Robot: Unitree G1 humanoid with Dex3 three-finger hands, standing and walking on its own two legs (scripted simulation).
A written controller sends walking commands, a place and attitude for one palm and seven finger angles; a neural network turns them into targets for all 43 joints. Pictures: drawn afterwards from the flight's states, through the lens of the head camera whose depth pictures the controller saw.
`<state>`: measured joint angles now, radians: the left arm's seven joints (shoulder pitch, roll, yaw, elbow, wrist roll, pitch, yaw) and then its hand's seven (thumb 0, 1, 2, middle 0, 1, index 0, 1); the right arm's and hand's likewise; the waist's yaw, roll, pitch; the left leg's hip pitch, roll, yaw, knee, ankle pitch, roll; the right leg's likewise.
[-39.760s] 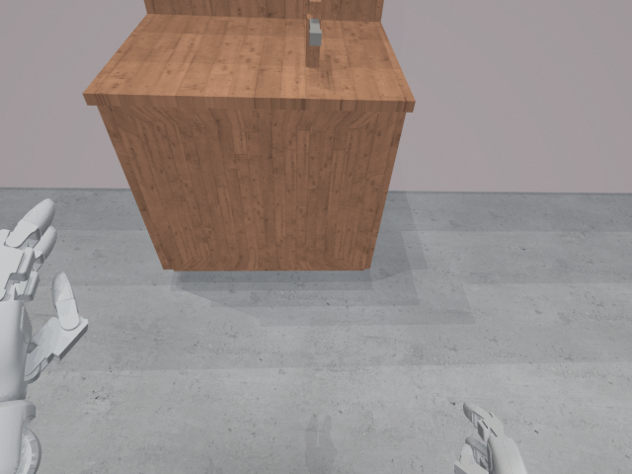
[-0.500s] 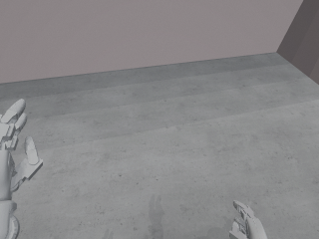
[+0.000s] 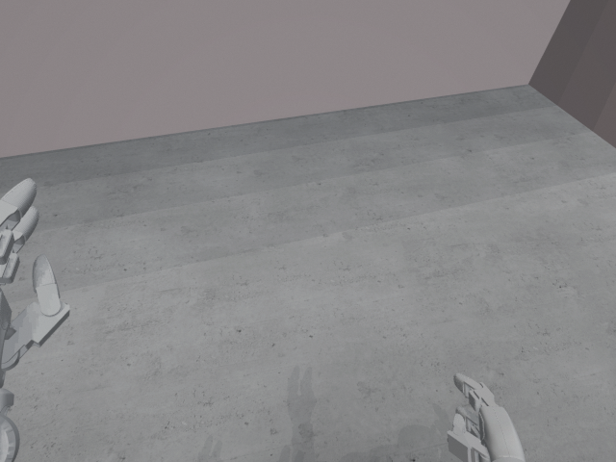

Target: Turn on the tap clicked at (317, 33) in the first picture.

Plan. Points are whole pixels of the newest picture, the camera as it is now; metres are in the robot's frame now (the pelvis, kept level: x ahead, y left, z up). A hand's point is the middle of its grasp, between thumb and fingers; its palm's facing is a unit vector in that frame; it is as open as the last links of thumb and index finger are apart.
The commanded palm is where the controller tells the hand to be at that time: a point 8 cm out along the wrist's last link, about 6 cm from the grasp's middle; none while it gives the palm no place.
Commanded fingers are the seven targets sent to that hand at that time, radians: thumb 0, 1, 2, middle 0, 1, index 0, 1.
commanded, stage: shuffle to correct the standing spot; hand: left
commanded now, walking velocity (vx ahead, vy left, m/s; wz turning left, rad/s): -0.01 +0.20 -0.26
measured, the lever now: out of the picture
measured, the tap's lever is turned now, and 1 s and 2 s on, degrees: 62 62 62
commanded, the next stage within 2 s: none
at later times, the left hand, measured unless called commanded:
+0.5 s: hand (16, 310) +0.20 +0.28 +0.17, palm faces +0.38 -0.82 -0.42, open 7.4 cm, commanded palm +0.14 +0.33 +0.19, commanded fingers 0.00 0.90 0.90 -0.20 -0.30 -0.20 -0.30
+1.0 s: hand (28, 270) +0.24 +0.30 +0.17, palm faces +0.16 -0.84 -0.52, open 7.4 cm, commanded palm +0.20 +0.35 +0.19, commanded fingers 0.00 0.90 0.90 -0.20 -0.30 -0.20 -0.30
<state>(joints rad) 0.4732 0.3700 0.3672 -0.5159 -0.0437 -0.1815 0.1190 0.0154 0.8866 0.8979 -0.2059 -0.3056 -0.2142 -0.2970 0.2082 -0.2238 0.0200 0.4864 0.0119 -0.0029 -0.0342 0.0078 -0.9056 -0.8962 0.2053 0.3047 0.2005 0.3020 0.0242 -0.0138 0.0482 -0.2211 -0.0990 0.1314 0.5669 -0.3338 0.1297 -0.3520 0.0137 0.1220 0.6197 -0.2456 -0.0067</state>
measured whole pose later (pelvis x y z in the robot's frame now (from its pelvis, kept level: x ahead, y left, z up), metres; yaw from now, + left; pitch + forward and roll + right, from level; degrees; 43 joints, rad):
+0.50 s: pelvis -0.01 +0.04 -0.02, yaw +2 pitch -1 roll -2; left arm 0.47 0.41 0.39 -0.58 -0.07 -0.19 0.12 0.01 0.88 0.90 -0.21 -0.31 -0.22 -0.30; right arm 0.17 -0.25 -0.02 0.51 0.04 0.03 -0.01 0.01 -0.91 -0.90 0.20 0.30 0.20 0.30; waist 0.01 0.02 0.09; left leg -0.36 -0.12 0.12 0.81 -0.38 0.00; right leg -0.40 -0.03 0.10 0.70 -0.29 -0.01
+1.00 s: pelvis -0.02 +0.11 +0.01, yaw -11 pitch +1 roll +1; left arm 0.56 0.43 0.38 -0.54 -0.03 -0.21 0.16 0.01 0.88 0.90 -0.21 -0.31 -0.22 -0.30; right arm 0.19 -0.24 0.00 0.58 0.01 0.00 -0.01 0.01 -0.91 -0.90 0.21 0.30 0.20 0.30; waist -0.03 0.00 0.08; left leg -0.53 0.02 -0.03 1.11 -0.42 -0.04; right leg -0.29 -0.04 -0.09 0.57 -0.29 -0.02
